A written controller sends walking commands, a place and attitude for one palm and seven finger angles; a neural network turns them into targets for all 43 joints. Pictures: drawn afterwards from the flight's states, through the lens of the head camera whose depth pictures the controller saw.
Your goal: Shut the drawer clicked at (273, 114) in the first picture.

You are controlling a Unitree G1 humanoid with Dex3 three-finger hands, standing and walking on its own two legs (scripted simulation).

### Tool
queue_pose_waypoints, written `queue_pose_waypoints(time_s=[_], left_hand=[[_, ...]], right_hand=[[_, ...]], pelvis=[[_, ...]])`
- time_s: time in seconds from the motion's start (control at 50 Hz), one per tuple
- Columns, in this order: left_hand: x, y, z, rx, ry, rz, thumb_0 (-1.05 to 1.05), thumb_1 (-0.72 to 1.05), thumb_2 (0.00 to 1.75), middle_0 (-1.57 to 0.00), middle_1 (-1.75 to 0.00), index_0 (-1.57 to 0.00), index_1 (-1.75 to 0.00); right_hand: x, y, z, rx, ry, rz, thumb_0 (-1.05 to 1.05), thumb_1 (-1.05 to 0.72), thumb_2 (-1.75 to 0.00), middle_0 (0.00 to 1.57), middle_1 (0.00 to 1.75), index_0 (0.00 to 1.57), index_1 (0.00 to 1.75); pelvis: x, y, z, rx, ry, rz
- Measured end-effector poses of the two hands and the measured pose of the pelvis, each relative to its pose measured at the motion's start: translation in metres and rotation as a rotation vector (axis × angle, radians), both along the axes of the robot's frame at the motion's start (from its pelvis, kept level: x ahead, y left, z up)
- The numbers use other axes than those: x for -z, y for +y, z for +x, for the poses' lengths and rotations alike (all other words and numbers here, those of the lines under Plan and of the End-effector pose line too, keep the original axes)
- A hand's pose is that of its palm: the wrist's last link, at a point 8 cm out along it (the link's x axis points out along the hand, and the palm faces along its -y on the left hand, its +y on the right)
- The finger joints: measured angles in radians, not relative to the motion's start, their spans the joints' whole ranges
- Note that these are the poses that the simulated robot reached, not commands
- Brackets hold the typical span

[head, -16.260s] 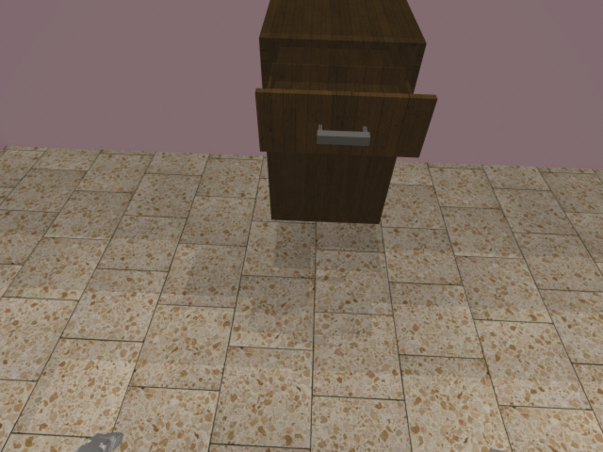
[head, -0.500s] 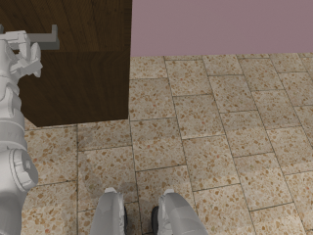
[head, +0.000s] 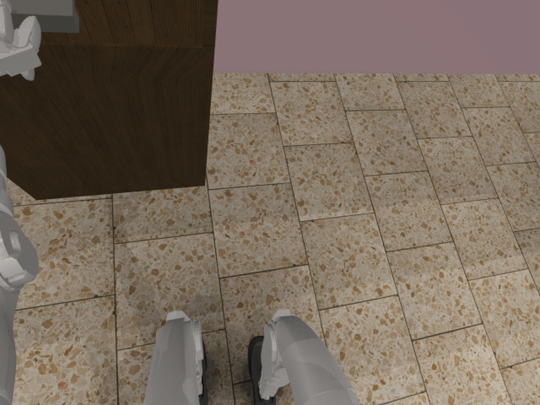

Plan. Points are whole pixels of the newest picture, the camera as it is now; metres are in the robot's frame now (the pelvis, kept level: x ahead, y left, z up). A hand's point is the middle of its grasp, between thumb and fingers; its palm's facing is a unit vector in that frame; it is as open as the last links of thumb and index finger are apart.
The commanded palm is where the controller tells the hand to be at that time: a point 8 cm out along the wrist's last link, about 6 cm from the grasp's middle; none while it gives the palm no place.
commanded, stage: push the drawer shut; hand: left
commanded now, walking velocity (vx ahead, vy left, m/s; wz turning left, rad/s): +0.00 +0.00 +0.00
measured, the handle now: (14, 1) +0.63 +0.28 +0.07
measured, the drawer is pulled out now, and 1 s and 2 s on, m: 0.00 0.00 0.00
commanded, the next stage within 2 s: pull the fist back off the drawer in 0.04 s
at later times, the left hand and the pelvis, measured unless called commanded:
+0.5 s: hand (21, 42) +0.56 +0.26 +0.07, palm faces +0.10 -0.99 -0.05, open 3.3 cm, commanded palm +0.56 +0.26 +0.07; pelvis -0.01 +0.00 -0.01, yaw -1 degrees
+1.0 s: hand (27, 46) +0.55 +0.25 +0.08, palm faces +0.12 -0.99 -0.04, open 3.1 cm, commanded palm +0.51 +0.27 +0.09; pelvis +0.03 +0.00 +0.03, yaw -1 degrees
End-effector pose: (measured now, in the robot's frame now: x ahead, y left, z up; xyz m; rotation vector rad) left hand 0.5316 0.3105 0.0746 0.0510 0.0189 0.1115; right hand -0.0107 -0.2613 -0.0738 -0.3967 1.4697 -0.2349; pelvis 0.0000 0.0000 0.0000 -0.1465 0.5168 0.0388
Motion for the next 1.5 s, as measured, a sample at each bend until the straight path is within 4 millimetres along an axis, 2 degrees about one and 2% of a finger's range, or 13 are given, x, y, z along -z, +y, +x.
queue_pose_waypoints(time_s=[0.44,0.62,0.76,0.88,0.98,1.04,1.14,1.26,1.38,1.46,1.5], left_hand=[[-0.001,0.001,0.001,0.011,0.012,0.002,0.03,0.54,0.87,-1.40,-1.60,-1.40,-1.60],[0.001,-0.002,-0.002,0.009,0.003,-0.010,0.02,0.59,0.85,-1.40,-1.60,-1.40,-1.60],[0.000,-0.011,-0.008,-0.006,0.000,-0.032,0.02,0.74,0.86,-1.40,-1.60,-1.40,-1.60],[-0.006,-0.012,-0.011,-0.023,0.000,-0.020,0.02,0.84,0.88,-1.40,-1.60,-1.40,-1.60],[-0.005,-0.010,-0.011,-0.014,0.002,-0.017,0.00,0.84,0.89,-1.40,-1.60,-1.40,-1.60],[-0.010,-0.009,-0.018,-0.009,-0.025,-0.002,0.00,0.85,0.89,-1.40,-1.60,-1.40,-1.60],[-0.030,-0.011,-0.051,0.019,-0.022,0.011,0.01,0.88,0.89,-1.40,-1.60,-1.39,-1.60],[-0.059,-0.004,-0.096,-0.034,-0.010,-0.020,0.01,0.89,0.90,-1.40,-1.60,-1.40,-1.60],[-0.086,-0.006,-0.132,-0.013,-0.055,-0.004,0.01,0.90,0.90,-1.40,-1.60,-1.40,-1.60],[-0.096,-0.011,-0.156,0.017,-0.045,-0.016,0.01,0.90,0.90,-1.40,-1.60,-1.40,-1.60],[-0.102,-0.011,-0.169,-0.021,-0.007,0.058,0.01,0.90,0.90,-1.40,-1.60,-1.40,-1.60]], right_hand=[[0.002,0.002,-0.007,-0.013,-0.049,-0.008,0.00,-0.90,-0.90,0.20,0.30,0.21,0.30],[0.001,0.007,-0.004,0.007,-0.032,0.021,0.00,-0.90,-0.90,0.20,0.30,0.21,0.30],[-0.004,0.011,0.010,0.031,-0.043,0.055,0.01,-0.90,-0.90,0.20,0.30,0.21,0.30],[-0.008,0.010,0.033,0.035,-0.068,0.075,0.01,-0.90,-0.90,0.20,0.30,0.21,0.30],[-0.009,0.006,0.052,0.026,-0.081,0.074,0.01,-0.90,-0.90,0.20,0.30,0.21,0.30],[-0.012,0.005,0.065,0.038,-0.094,0.079,0.01,-0.90,-0.90,0.20,0.30,0.20,0.30],[-0.028,0.010,0.097,0.051,-0.161,0.121,0.01,-0.90,-0.90,0.20,0.30,0.20,0.30],[-0.053,0.017,0.149,-0.011,-0.317,0.148,0.01,-0.90,-0.90,0.20,0.30,0.20,0.30],[-0.074,0.019,0.198,-0.083,-0.488,0.155,0.01,-0.90,-0.90,0.20,0.30,0.20,0.30],[-0.086,0.024,0.221,-0.118,-0.585,0.166,0.01,-0.90,-0.90,0.20,0.30,0.20,0.30],[-0.093,0.027,0.228,-0.124,-0.614,0.168,0.01,-0.90,-0.90,0.20,0.30,0.20,0.30]], pelvis=[[0.006,0.001,-0.010,0.009,0.004,-0.007],[0.001,0.003,-0.004,0.013,0.002,-0.004],[-0.012,0.005,0.008,0.025,-0.016,0.011],[-0.022,0.005,0.023,0.030,-0.035,0.025],[-0.025,0.004,0.033,0.029,-0.038,0.032],[-0.030,0.004,0.039,0.034,-0.045,0.037],[-0.053,0.005,0.054,0.036,-0.091,0.050],[-0.076,0.005,0.068,0.013,-0.171,0.066],[-0.087,0.006,0.070,-0.007,-0.244,0.076],[-0.092,0.006,0.067,-0.012,-0.289,0.087],[-0.096,0.006,0.065,-0.009,-0.318,0.095]])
